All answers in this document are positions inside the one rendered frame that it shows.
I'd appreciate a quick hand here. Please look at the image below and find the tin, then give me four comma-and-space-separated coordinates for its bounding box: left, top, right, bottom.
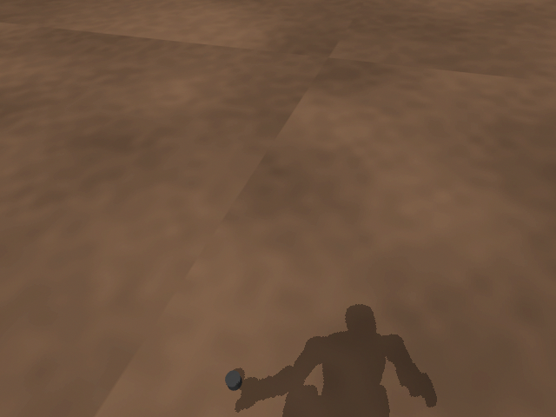
225, 370, 242, 391

